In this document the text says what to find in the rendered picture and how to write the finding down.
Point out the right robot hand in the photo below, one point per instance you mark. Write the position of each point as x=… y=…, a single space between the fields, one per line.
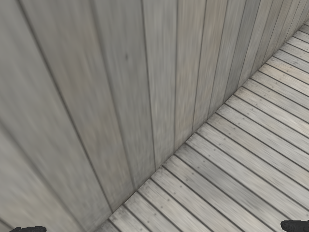
x=295 y=225

